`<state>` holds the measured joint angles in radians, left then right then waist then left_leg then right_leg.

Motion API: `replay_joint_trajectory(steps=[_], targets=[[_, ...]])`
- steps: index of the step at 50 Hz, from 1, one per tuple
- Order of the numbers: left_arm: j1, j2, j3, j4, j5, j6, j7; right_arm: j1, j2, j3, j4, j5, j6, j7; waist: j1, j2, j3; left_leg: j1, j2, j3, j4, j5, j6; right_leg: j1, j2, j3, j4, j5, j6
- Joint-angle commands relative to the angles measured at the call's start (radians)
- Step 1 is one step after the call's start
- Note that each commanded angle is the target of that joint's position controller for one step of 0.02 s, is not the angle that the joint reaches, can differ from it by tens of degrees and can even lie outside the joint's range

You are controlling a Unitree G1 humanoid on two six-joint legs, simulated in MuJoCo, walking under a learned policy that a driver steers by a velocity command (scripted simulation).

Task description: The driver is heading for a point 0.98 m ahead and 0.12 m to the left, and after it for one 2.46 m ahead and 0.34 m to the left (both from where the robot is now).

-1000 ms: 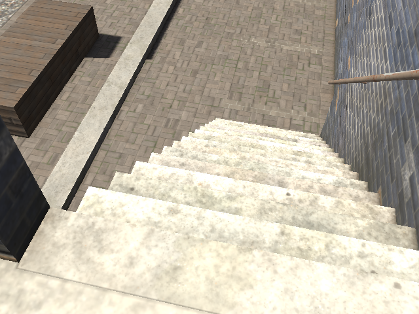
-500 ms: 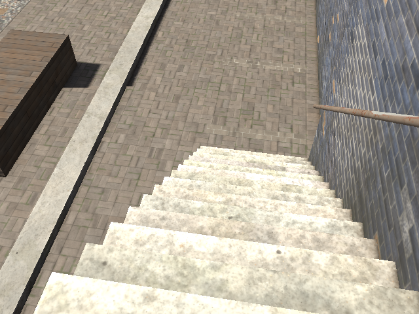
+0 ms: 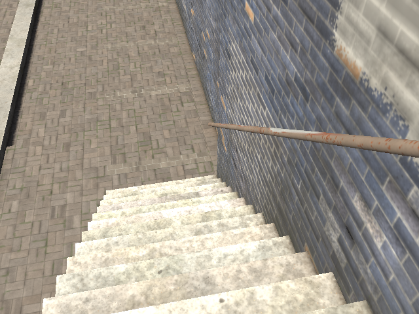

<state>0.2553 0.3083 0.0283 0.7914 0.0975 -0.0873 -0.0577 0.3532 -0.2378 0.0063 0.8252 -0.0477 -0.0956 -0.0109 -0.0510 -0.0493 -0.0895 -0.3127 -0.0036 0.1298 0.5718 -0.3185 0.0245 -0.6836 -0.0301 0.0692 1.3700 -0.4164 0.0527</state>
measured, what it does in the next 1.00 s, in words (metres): goes down: right foot, then left foot 0.20 m lower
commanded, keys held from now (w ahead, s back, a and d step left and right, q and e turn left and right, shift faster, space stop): w+e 0.02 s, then w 0.24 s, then w+q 0.74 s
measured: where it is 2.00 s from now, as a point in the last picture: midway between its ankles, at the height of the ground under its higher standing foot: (185, 302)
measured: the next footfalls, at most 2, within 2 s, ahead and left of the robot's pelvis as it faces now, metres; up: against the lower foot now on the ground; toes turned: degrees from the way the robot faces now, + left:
right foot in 0.20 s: +0.09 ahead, -0.13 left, +0.00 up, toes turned -8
left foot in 0.58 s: +0.29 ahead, +0.07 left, -0.20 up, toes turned +3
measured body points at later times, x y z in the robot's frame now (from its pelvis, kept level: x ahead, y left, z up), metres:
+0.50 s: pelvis +0.17 -0.04 -0.10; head +0.18 -0.03 +0.35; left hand +0.16 +0.19 -0.24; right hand +0.29 -0.27 -0.21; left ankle +0.27 +0.07 -0.81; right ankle +0.05 -0.12 -0.73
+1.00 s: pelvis +0.39 -0.03 -0.32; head +0.38 -0.03 +0.13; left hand +0.50 +0.19 -0.43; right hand +0.35 -0.24 -0.46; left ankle +0.25 +0.06 -0.92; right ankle +0.54 -0.12 -1.05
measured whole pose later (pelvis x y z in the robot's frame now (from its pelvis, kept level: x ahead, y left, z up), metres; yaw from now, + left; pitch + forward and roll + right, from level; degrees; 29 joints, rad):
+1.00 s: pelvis +0.39 -0.03 -0.32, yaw +14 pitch +2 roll +3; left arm 0.19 0.21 -0.07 0.76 0.11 -0.04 -0.07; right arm 0.58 -0.13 0.06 0.93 -0.07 -0.09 0.04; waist -0.12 -0.06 -0.07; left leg -0.42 -0.19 -0.11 1.32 -0.91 0.06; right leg -0.43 -0.06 0.03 0.40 0.31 -0.02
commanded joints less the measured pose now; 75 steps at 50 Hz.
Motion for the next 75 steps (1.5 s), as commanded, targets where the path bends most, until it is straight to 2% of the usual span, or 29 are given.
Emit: replay_joint_trajectory(steps=[1,4,8,10,11,12,13,15,17,18,21,26,29,31,33,35,38,39,42,48,49,51,52,54,57,59,62,64,75], targets=[[0.019,-0.029,-0.026,-0.035,-0.009,-0.006,-0.037,0.052,-0.087,-0.018,-0.019,-0.013,-0.024,-0.023,-0.004,0.099,0.077,0.042,0.226,-0.167,-0.267,0.362,0.214,-0.069,-0.083,-0.055,-0.210,0.053,0.030],[0.067,-0.021,-0.024,-0.007,-0.012,-0.011,-0.068,0.103,-0.127,-0.035,0.037,-0.073,-0.009,0.002,0.017,0.132,0.067,-0.124,0.239,-0.113,-0.159,0.430,0.200,0.151,-0.055,-0.083,-0.205,0.277,-0.036],[0.141,0.060,0.018,-0.025,0.024,-0.021,-0.027,-0.063,-0.158,-0.035,-0.024,-0.051,-0.004,0.010,0.105,0.124,0.050,-0.207,0.249,-0.111,0.068,0.300,0.173,0.281,0.027,-0.163,-0.215,0.185,-0.101],[0.443,0.117,0.061,0.055,-0.023,-0.038,0.011,-0.300,-0.235,-0.062,-0.105,-0.037,-0.002,0.038,0.309,0.006,-0.002,-0.433,0.151,-0.042,0.473,0.329,0.112,0.718,0.108,-0.215,-0.597,0.133,-0.124],[0.522,0.220,0.074,0.086,-0.032,-0.054,0.037,-0.224,-0.120,-0.047,-0.143,-0.051,0.008,0.062,0.256,-0.269,-0.052,-0.605,-0.031,-0.004,0.910,-0.299,0.032,0.860,-0.067,0.121,-0.745,0.600,-0.289],[0.557,0.203,0.059,0.076,-0.042,-0.071,0.012,-0.004,0.007,-0.012,-0.111,-0.014,0.003,0.071,0.148,-0.114,-0.149,-0.623,-0.052,-0.223,0.967,-0.323,0.023,0.917,-0.237,0.353,-0.767,1.091,-0.427],[0.429,0.174,0.058,0.063,-0.055,-0.090,-0.020,-0.042,-0.027,-0.017,-0.150,0.016,-0.001,0.066,0.126,-0.057,0.011,-0.808,-0.033,-0.255,1.035,-0.264,-0.017,0.754,-0.341,0.487,-0.787,0.931,-0.489],[0.200,-0.038,-0.018,0.024,-0.057,-0.065,-0.016,-0.060,-0.080,-0.018,-0.106,-0.031,0.017,0.040,0.057,0.041,0.076,-0.878,0.100,-0.313,0.885,-0.102,-0.038,0.471,-0.334,0.495,-0.690,0.463,-0.429],[0.214,0.133,0.046,0.046,-0.090,0.008,0.040,0.045,-0.109,-0.074,-0.019,0.026,0.102,-0.031,0.013,0.015,0.094,-0.417,-0.013,-0.238,0.782,0.011,-0.024,0.238,-0.290,0.303,-0.726,0.649,-0.315],[-0.060,-0.183,-0.081,-0.056,0.004,-0.032,0.038,0.044,0.032,0.029,-0.012,-0.118,0.046,0.042,-0.043,0.031,0.203,-0.497,0.147,-0.316,0.517,0.466,-0.004,-0.007,-0.168,0.145,-0.677,0.271,-0.256],[0.022,-0.003,-0.053,-0.061,0.033,-0.049,0.074,0.056,-0.002,-0.010,0.019,-0.068,0.014,0.114,-0.013,0.027,0.067,0.108,0.034,-0.090,0.302,0.885,-0.039,-0.283,-0.021,-0.165,-0.546,-0.108,-0.189],[0.356,0.072,-0.043,0.086,-0.046,-0.011,0.034,-0.246,-0.063,-0.014,-0.078,-0.048,0.052,0.082,0.194,0.033,0.205,-0.216,0.108,-0.143,-0.243,0.474,-0.010,0.288,-0.256,0.220,-0.430,-0.091,-0.287],[0.203,0.048,-0.053,0.106,-0.015,0.027,-0.023,0.360,-0.142,-0.078,0.119,-0.054,0.036,0.054,-0.102,0.182,0.060,0.352,0.080,-0.092,-0.452,0.604,0.086,0.195,-0.116,0.019,0.270,0.046,-0.161],[0.276,-0.040,-0.058,0.053,-0.001,0.011,-0.060,0.424,-0.333,-0.136,0.128,-0.032,0.043,0.062,-0.058,0.238,-0.166,0.874,0.236,-0.385,0.077,1.119,0.350,-0.408,0.087,-0.067,0.801,-0.393,-0.051],[0.112,-0.011,-0.065,-0.102,-0.065,-0.014,-0.023,0.232,-0.230,-0.110,0.080,-0.028,0.023,0.076,-0.060,0.165,-0.025,0.681,0.425,-0.721,-0.050,0.398,0.424,-0.744,-0.002,0.083,0.650,-0.226,-0.013],[0.112,-0.061,-0.094,-0.047,-0.011,-0.006,0.032,0.144,0.042,-0.012,0.107,-0.073,-0.001,0.079,0.035,-0.066,0.143,0.279,0.320,-0.592,-0.067,0.170,0.307,-0.724,-0.160,0.159,0.183,0.196,-0.054],[0.113,-0.082,-0.094,0.056,0.019,0.046,-0.008,0.136,0.009,-0.007,0.120,-0.013,-0.026,0.064,0.021,0.093,0.164,-0.350,0.084,-0.400,-0.110,-0.005,0.314,-0.178,-0.136,-0.043,-0.179,0.595,-0.037],[0.096,-0.106,-0.103,0.043,0.025,0.036,-0.036,0.082,-0.022,0.003,0.110,-0.046,-0.034,0.061,0.073,0.114,0.146,-0.604,0.025,-0.366,-0.052,-0.005,0.285,0.106,-0.106,-0.085,-0.067,0.689,-0.038],[-0.047,-0.013,-0.087,0.001,0.031,0.022,-0.034,0.225,-0.021,0.009,0.124,-0.026,-0.061,0.002,-0.056,-0.005,0.115,-0.227,0.032,-0.459,0.197,-0.086,0.270,-0.139,-0.087,0.039,-0.586,1.032,-0.039],[0.018,-0.027,-0.083,-0.061,0.051,0.051,-0.007,0.143,-0.097,0.015,0.030,-0.055,-0.014,0.047,0.034,0.149,0.165,-0.382,0.039,-0.685,0.430,-0.116,0.269,0.355,-0.020,-0.035,-0.742,0.813,-0.069],[-0.020,-0.010,-0.063,-0.070,0.003,0.047,0.000,0.182,-0.076,0.011,0.026,0.007,-0.002,0.042,-0.003,0.053,0.214,-0.165,0.020,-0.686,0.470,-0.162,0.257,0.240,-0.041,0.000,-1.205,0.601,-0.078],[0.179,0.066,-0.010,0.004,-0.018,0.026,-0.007,0.135,-0.137,0.013,0.011,-0.014,0.029,0.097,0.107,0.090,0.104,-0.270,-0.035,-0.673,0.780,-0.057,0.197,0.672,-0.068,-0.083,-1.221,0.705,-0.142],[0.422,0.135,0.035,0.098,-0.002,0.008,-0.001,0.262,-0.044,0.029,0.053,-0.046,0.023,0.135,0.120,-0.046,-0.020,-0.535,-0.113,-0.546,1.128,-0.063,0.105,1.029,-0.170,-0.003,-0.999,0.921,-0.263],[0.402,0.252,0.073,0.037,0.000,0.008,-0.024,0.451,0.024,0.025,0.003,0.039,0.005,0.134,0.064,-0.147,-0.244,-1.046,-0.168,-0.285,1.715,-0.447,0.011,1.335,-0.446,0.190,-0.633,1.635,-0.478],[0.208,-0.003,0.001,0.068,0.017,0.014,-0.026,0.212,0.013,0.041,-0.022,0.018,0.036,0.091,0.023,0.151,0.107,-1.036,0.073,-0.334,1.426,0.028,-0.012,0.631,-0.423,0.236,-0.954,0.435,-0.341],[0.224,-0.122,-0.033,0.141,0.005,-0.039,0.019,0.228,0.040,0.031,0.005,-0.024,0.049,0.121,-0.042,0.048,0.255,-0.898,0.139,-0.273,1.110,0.346,0.042,0.286,-0.204,0.030,-0.960,0.251,-0.196],[0.309,-0.069,-0.051,0.223,0.024,-0.073,0.056,0.032,-0.003,0.007,-0.001,-0.016,0.045,0.158,0.086,-0.042,0.223,-0.756,0.086,-0.187,0.813,0.653,0.048,0.103,-0.192,0.028,-1.034,0.030,-0.211],[0.301,0.028,-0.033,0.247,0.040,-0.076,0.053,0.081,-0.013,0.002,0.027,-0.015,0.036,0.154,0.022,-0.005,0.174,-0.826,0.073,-0.287,0.834,0.638,0.060,0.233,-0.234,0.091,-0.960,0.227,-0.209],[0.566,-0.083,-0.087,0.365,0.009,-0.037,0.093,-0.301,-0.020,0.029,0.013,-0.046,0.031,0.125,0.172,-0.003,0.247,-0.743,0.068,-0.200,0.123,0.804,0.005,0.584,-0.230,0.098,-0.686,0.191,-0.265]])
Keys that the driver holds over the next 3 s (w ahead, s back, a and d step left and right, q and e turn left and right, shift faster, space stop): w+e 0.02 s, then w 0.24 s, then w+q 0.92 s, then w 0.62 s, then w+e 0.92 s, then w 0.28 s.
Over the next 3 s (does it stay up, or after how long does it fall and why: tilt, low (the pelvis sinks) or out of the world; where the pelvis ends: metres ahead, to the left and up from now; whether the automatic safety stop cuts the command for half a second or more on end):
stays up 1.30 0.19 -1.08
